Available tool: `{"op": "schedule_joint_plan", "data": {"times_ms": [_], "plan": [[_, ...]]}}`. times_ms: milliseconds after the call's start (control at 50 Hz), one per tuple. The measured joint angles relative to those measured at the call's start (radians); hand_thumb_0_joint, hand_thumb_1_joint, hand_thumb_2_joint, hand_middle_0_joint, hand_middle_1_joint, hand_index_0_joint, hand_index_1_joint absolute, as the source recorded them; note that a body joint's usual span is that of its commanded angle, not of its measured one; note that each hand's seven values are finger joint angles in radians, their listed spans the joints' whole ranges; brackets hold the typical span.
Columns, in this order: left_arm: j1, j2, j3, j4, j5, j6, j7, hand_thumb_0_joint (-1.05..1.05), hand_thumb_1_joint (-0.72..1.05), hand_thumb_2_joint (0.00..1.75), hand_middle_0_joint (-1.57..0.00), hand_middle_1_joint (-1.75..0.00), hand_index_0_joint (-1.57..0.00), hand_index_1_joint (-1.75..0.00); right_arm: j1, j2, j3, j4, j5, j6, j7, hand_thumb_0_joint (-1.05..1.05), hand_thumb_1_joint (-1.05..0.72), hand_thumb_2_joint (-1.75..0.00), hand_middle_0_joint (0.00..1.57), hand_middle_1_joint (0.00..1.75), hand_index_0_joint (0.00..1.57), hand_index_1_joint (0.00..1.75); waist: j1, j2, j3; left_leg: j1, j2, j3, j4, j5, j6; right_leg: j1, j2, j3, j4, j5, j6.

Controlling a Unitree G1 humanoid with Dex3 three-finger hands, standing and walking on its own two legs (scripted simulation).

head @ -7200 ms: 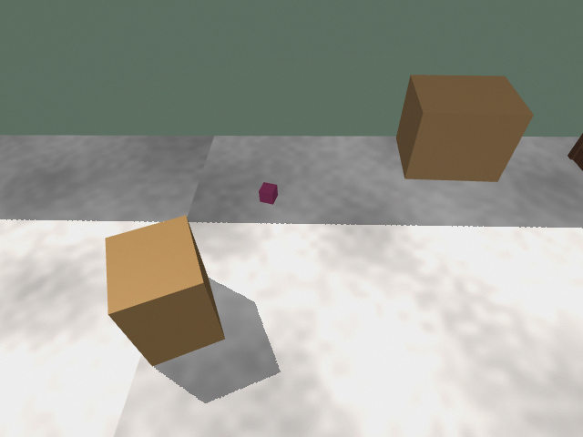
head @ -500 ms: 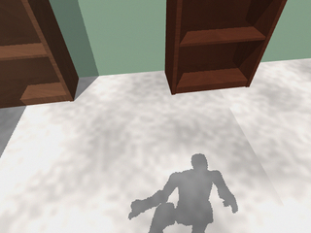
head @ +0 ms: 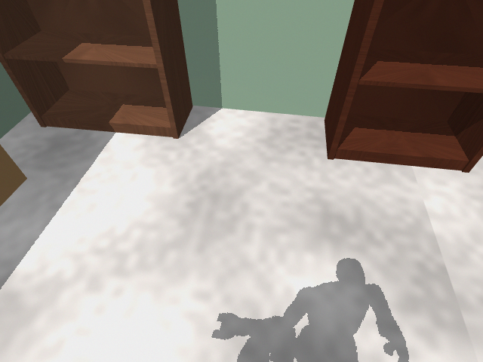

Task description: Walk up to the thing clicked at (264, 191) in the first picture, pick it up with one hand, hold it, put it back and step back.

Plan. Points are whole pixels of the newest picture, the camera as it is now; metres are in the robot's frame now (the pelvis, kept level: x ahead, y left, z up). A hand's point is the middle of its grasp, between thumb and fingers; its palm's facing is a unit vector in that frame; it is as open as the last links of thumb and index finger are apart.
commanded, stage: walk up
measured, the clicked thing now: out of the picture +0.01 +1.35 -0.74
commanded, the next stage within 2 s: none
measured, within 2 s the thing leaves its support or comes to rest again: neither
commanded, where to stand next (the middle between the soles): +0.25 -0.04 m, yaw +91 degrees
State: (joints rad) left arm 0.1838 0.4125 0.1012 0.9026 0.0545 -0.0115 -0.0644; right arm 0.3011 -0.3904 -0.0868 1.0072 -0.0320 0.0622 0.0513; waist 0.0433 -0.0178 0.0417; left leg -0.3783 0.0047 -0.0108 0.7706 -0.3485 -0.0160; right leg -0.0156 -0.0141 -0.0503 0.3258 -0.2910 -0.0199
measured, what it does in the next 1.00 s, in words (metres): walks ahead, turning left: left foot, then right foot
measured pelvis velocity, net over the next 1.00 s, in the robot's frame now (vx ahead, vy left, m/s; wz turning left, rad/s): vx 0.28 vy -0.16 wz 0.86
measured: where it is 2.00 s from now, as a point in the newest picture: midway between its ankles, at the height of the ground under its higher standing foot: outside the picture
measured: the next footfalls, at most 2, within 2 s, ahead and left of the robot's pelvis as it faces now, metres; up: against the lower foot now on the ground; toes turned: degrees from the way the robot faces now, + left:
left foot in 0.18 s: +0.19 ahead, +0.15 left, +0.00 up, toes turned +14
right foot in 0.60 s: +0.39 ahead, -0.19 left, +0.00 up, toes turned +31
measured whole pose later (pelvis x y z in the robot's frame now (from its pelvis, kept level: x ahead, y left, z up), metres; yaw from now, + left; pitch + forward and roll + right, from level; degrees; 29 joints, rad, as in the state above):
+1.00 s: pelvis +0.28 -0.16 -0.02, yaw +49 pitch -2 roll +1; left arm 0.27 0.41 0.07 0.73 0.01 -0.03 0.00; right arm 0.24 -0.44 -0.07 0.71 -0.06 0.09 0.07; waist 0.05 0.03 0.13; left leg -0.48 0.03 -0.01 0.98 -0.35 -0.01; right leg -0.27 -0.13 -0.29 0.65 -0.34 -0.03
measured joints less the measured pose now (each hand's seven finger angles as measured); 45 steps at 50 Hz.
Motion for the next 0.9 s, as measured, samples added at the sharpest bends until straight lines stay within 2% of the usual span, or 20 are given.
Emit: {"op": "schedule_joint_plan", "data": {"times_ms": [40, 100, 140, 180, 200, 240, 300, 380, 460, 540, 580, 600, 640, 660, 700, 720, 760, 820, 900], "plan": [[0.025, 0.008, 0.003, -0.009, 0.004, 0.013, -0.003, 0.0, 0.9, 0.9, -0.2, -0.3, -0.21, -0.3, -0.011, -0.022, -0.002, -0.042, 0.007, -0.008, 0.013, 0.01, -0.9, -0.9, 0.2, 0.3, 0.2, 0.3, 0.009, 0.0, 0.017, -0.046, 0.019, 0.029, 0.037, 0.023, 0.004, 0.038, -0.007, -0.025, -0.024, -0.009, 0.004], [0.045, 0.025, 0.002, -0.015, 0.003, 0.026, -0.007, 0.0, 0.9, 0.9, -0.2, -0.3, -0.21, -0.3, -0.035, -0.049, -0.004, -0.099, 0.016, -0.028, 0.021, 0.01, -0.9, -0.9, 0.2, 0.3, 0.2, 0.3, 0.007, -0.001, 0.044, -0.083, 0.048, 0.049, -0.013, 0.057, 0.023, 0.076, -0.01, -0.08, 0.005, -0.061, 0.018], [0.053, 0.04, 0.001, -0.026, 0.003, 0.035, -0.011, 0.01, 0.9, 0.9, -0.2, -0.3, -0.21, -0.3, -0.041, -0.053, -0.006, -0.132, 0.019, -0.04, 0.017, 0.01, -0.9, -0.9, 0.2, 0.3, 0.2, 0.3, 0.006, -0.02, 0.05, -0.075, 0.052, 0.073, -0.09, 0.09, 0.033, 0.077, -0.025, -0.119, 0.085, -0.136, 0.028], [0.066, 0.053, -0.002, -0.046, 0.0, 0.043, -0.011, 0.01, 0.9, 0.9, -0.2, -0.3, -0.21, -0.3, -0.041, -0.056, -0.01, -0.17, 0.016, -0.059, 0.003, 0.0, -0.9, -0.9, 0.2, 0.3, 0.2, 0.3, 0.005, -0.055, 0.05, -0.045, 0.027, 0.096, -0.155, 0.169, 0.05, 0.03, -0.068, -0.139, 0.271, -0.249, 0.026], [0.067, 0.056, -0.002, -0.054, -0.001, 0.048, -0.01, 0.01, 0.9, 0.9, -0.2, -0.3, -0.2, -0.3, -0.047, -0.051, -0.015, -0.19, 0.012, -0.067, -0.009, 0.0, -0.9, -0.9, 0.2, 0.3, 0.2, 0.3, 0.001, -0.085, 0.062, -0.052, 0.0, 0.103, -0.116, 0.179, 0.053, -0.019, -0.095, -0.113, 0.419, -0.28, 0.019], [0.059, 0.044, -0.008, -0.067, -0.003, 0.063, -0.014, 0.01, 0.91, 0.9, -0.2, -0.3, -0.2, -0.3, -0.055, -0.042, -0.012, -0.226, 0.014, -0.078, -0.031, 0.0, -0.9, -0.9, 0.2, 0.3, 0.2, 0.3, -0.009, -0.11, 0.089, -0.053, -0.029, 0.098, -0.052, 0.126, 0.057, -0.142, -0.066, -0.018, 0.683, -0.304, 0.013], [0.05, 0.031, -0.034, -0.091, -0.009, 0.07, -0.04, 0.01, 0.91, 0.9, -0.2, -0.3, -0.2, -0.3, -0.043, -0.015, 0.013, -0.249, 0.024, -0.08, -0.051, 0.0, -0.9, -0.9, 0.2, 0.3, 0.2, 0.3, -0.021, -0.13, 0.104, 0.02, -0.054, 0.065, -0.118, 0.126, 0.056, -0.293, -0.029, 0.055, 0.812, -0.282, 0.009], [0.051, 0.019, -0.039, -0.145, -0.005, 0.071, -0.07, 0.01, 0.91, 0.9, -0.2, -0.3, -0.2, -0.3, 0.022, 0.002, 0.04, -0.262, 0.027, -0.09, -0.069, 0.0, -0.9, -0.9, 0.2, 0.3, 0.2, 0.3, -0.028, -0.108, 0.084, 0.092, -0.048, -0.022, -0.207, 0.142, 0.036, -0.439, -0.048, 0.084, 0.763, -0.176, 0.01], [0.054, 0.049, -0.008, -0.191, 0.003, 0.093, -0.081, 0.01, 0.91, 0.89, -0.2, -0.3, -0.21, -0.3, 0.075, 0.017, 0.05, -0.251, 0.02, -0.096, -0.095, 0.0, -0.89, -0.9, 0.21, 0.3, 0.21, 0.3, -0.021, -0.099, 0.061, 0.107, -0.023, -0.112, -0.206, 0.113, 0.001, -0.52, -0.069, 0.149, 0.708, -0.068, 0.019], [0.038, 0.078, 0.025, -0.204, -0.018, 0.101, -0.057, 0.0, 0.91, 0.9, -0.2, -0.3, -0.21, -0.3, 0.086, 0.009, 0.048, -0.261, 0.004, -0.083, -0.099, 0.0, -0.89, -0.9, 0.21, 0.3, 0.21, 0.3, -0.031, -0.09, 0.059, 0.068, -0.001, -0.214, -0.154, 0.065, -0.044, -0.508, -0.069, 0.163, 0.585, -0.042, 0.021], [0.027, 0.078, 0.029, -0.208, -0.031, 0.092, -0.041, 0.0, 0.91, 0.9, -0.2, -0.3, -0.2, -0.3, 0.077, -0.013, 0.04, -0.28, -0.004, -0.073, -0.095, 0.0, -0.89, -0.9, 0.21, 0.3, 0.21, 0.31, -0.039, -0.07, 0.067, 0.028, 0.003, -0.268, -0.104, 0.035, -0.066, -0.462, -0.054, 0.148, 0.483, -0.046, 0.017], [0.023, 0.074, 0.027, -0.211, -0.036, 0.082, -0.032, 0.0, 0.91, 0.9, -0.2, -0.3, -0.2, -0.3, 0.07, -0.029, 0.034, -0.292, -0.004, -0.067, -0.094, 0.0, -0.89, -0.9, 0.21, 0.3, 0.21, 0.31, -0.039, -0.056, 0.072, 0.003, 0.003, -0.292, -0.069, 0.015, -0.074, -0.43, -0.043, 0.139, 0.416, -0.017, 0.018], [0.006, 0.03, 0.014, -0.206, -0.031, 0.059, -0.011, 0.0, 0.91, 0.9, -0.2, -0.3, -0.2, -0.3, 0.029, -0.072, 0.01, -0.294, 0.002, -0.049, -0.1, 0.0, -0.89, -0.9, 0.21, 0.3, 0.21, 0.3, -0.038, 0.019, 0.107, -0.052, 0.011, -0.333, 0.048, -0.05, -0.034, -0.43, -0.018, 0.086, 0.439, -0.007, 0.054], [0.001, 0.01, -0.001, -0.205, -0.025, 0.056, -0.007, 0.0, 0.91, 0.9, -0.2, -0.3, -0.2, -0.3, 0.011, -0.083, 0.0, -0.29, 0.006, -0.042, -0.109, 0.0, -0.89, -0.9, 0.21, 0.3, 0.21, 0.3, -0.043, 0.037, 0.118, -0.089, -0.004, -0.298, 0.126, -0.101, -0.02, -0.431, -0.029, 0.062, 0.455, -0.021, 0.058], [-0.011, -0.023, -0.025, -0.196, -0.017, 0.062, -0.007, 0.0, 0.91, 0.9, -0.2, -0.3, -0.2, -0.3, -0.009, -0.091, -0.008, -0.283, 0.009, -0.033, -0.115, 0.0, -0.9, -0.9, 0.2, 0.3, 0.2, 0.3, -0.04, 0.038, 0.124, -0.149, -0.027, -0.163, 0.276, -0.149, -0.006, -0.418, -0.071, 0.035, 0.453, -0.033, 0.049], [-0.012, -0.038, -0.035, -0.191, -0.014, 0.061, -0.006, 0.01, 0.91, 0.9, -0.2, -0.3, -0.2, -0.3, -0.015, -0.096, -0.007, -0.28, 0.013, -0.031, -0.107, 0.0, -0.9, -0.9, 0.2, 0.3, 0.2, 0.3, -0.034, 0.038, 0.122, -0.163, -0.032, -0.108, 0.33, -0.146, -0.002, -0.405, -0.086, 0.024, 0.434, -0.03, 0.041], [-0.002, -0.059, -0.049, -0.183, -0.017, 0.048, 0.001, 0.01, 0.91, 0.89, -0.2, -0.3, -0.21, -0.3, -0.019, -0.102, -0.004, -0.282, 0.016, -0.028, -0.082, 0.0, -0.9, -0.9, 0.2, 0.3, 0.2, 0.3, -0.023, 0.045, 0.108, -0.17, -0.027, -0.043, 0.382, -0.108, 0.008, -0.38, -0.1, -0.003, 0.389, -0.017, 0.029], [0.018, -0.059, -0.054, -0.176, -0.027, 0.022, 0.016, 0.01, 0.9, 0.89, -0.2, -0.3, -0.21, -0.3, -0.014, -0.09, 0.006, -0.292, 0.01, -0.021, -0.045, 0.0, -0.9, -0.9, 0.2, 0.3, 0.2, 0.3, -0.015, 0.047, 0.087, -0.148, -0.015, -0.023, 0.376, -0.066, 0.016, -0.347, -0.104, -0.061, 0.35, -0.016, 0.011], [0.048, -0.036, -0.043, -0.182, -0.038, -0.004, 0.042, 0.0, 0.9, 0.89, -0.21, -0.3, -0.21, -0.3, -0.022, -0.061, 0.021, -0.289, -0.007, 0.007, -0.012, 0.0, -0.9, -0.9, 0.2, 0.3, 0.2, 0.3, -0.006, 0.041, 0.079, -0.112, -0.003, -0.032, 0.309, -0.05, 0.006, -0.299, -0.105, -0.148, 0.331, -0.033, -0.008]]}}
